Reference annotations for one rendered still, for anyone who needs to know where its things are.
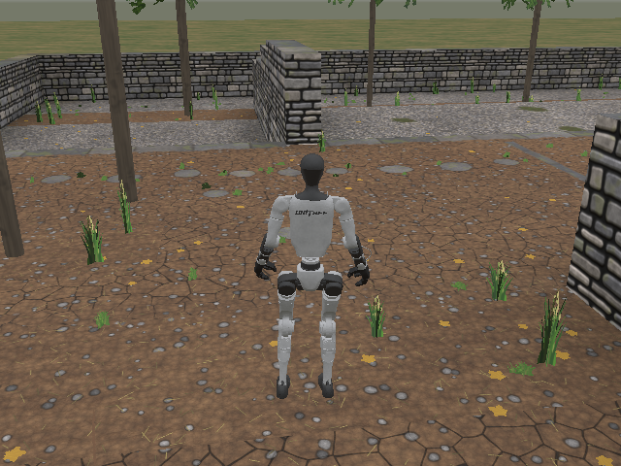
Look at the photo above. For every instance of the robot left shin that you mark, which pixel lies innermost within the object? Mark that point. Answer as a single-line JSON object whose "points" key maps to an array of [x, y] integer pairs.
{"points": [[284, 349]]}

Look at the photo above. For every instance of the right robot upper arm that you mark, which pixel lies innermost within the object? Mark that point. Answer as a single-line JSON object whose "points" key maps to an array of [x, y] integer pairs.
{"points": [[341, 206]]}

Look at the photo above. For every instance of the robot left hand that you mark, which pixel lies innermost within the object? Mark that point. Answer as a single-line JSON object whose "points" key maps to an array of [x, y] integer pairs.
{"points": [[258, 269]]}

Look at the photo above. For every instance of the robot right hand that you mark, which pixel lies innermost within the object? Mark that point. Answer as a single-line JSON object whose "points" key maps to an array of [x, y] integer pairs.
{"points": [[364, 273]]}

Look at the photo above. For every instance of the robot torso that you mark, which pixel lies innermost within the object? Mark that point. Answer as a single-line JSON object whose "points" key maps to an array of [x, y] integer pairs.
{"points": [[311, 224]]}

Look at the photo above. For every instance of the left robot upper arm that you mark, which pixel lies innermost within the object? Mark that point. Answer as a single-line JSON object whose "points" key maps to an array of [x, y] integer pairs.
{"points": [[280, 206]]}

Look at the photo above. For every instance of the right robot forearm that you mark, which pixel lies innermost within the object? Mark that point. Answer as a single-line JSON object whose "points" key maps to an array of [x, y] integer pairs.
{"points": [[358, 256]]}

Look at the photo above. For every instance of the left robot forearm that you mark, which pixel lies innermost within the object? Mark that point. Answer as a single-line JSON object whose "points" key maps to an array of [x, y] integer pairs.
{"points": [[264, 253]]}

